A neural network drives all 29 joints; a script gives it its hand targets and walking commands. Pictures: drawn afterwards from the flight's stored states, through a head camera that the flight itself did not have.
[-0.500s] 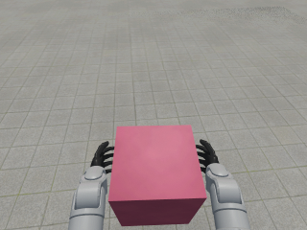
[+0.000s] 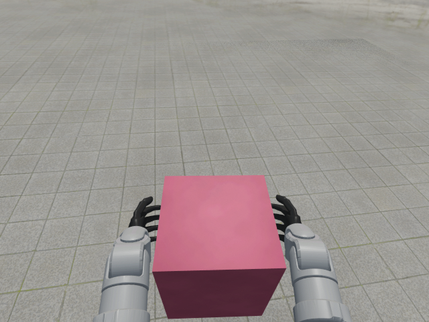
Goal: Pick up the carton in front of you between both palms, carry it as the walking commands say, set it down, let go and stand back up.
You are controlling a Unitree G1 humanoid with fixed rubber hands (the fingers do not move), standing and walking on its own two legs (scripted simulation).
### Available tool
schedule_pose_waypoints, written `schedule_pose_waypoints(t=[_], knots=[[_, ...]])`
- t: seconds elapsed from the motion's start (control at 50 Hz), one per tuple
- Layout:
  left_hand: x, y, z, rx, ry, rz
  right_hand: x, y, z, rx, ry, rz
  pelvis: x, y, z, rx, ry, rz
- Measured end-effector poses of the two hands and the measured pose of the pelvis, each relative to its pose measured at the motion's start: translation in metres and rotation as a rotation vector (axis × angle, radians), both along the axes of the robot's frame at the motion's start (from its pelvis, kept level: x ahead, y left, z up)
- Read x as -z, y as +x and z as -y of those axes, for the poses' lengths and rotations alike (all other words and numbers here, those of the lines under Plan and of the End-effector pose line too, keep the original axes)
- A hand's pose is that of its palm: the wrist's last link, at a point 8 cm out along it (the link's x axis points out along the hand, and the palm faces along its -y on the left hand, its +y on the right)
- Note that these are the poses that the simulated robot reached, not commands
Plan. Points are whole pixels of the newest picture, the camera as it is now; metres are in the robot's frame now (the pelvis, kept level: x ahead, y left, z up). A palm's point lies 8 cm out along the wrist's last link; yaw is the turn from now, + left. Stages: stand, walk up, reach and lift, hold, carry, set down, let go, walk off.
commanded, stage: hold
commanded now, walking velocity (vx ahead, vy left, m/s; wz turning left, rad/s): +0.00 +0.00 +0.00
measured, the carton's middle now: (215, 248) +0.30 +0.00 -0.03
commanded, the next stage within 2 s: set down in 0.16 s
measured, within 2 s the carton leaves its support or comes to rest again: neither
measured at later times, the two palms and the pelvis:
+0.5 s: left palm (143, 226) +0.33 +0.15 +0.01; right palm (282, 220) +0.34 -0.15 +0.02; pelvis +0.00 -0.02 -0.01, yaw +0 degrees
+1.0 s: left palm (143, 253) +0.37 +0.18 -0.19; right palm (250, 243) +0.40 -0.11 -0.18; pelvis -0.02 -0.03 -0.11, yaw -1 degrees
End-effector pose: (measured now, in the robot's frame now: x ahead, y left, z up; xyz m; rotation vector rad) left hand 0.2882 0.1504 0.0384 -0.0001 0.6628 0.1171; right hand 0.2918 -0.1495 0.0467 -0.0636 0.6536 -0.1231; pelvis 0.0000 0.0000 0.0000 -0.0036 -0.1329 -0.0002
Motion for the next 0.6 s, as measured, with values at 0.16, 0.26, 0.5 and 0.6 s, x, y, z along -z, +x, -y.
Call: schedule_pose_waypoints(t=[0.16,0.26,0.5,0.6], knots=[[-0.004,0.007,0.000,0.009,-0.007,0.007,-0.005,0.003,0.001,0.015,0.004,0.007,0.000,0.003,-0.003,0.010,0.003,0.006],[-0.004,0.011,0.005,0.009,-0.007,0.002,-0.004,0.007,0.005,0.017,0.007,0.002,0.000,0.006,0.001,0.014,0.006,0.003],[0.033,0.040,-0.001,-0.041,-0.034,-0.037,0.031,0.047,-0.002,-0.002,0.021,-0.035,0.009,0.004,0.023,0.004,0.007,-0.080],[0.077,0.050,-0.013,-0.048,-0.008,-0.043,0.073,0.067,-0.013,-0.036,0.002,-0.041,0.019,0.000,0.032,-0.011,-0.005,-0.217]])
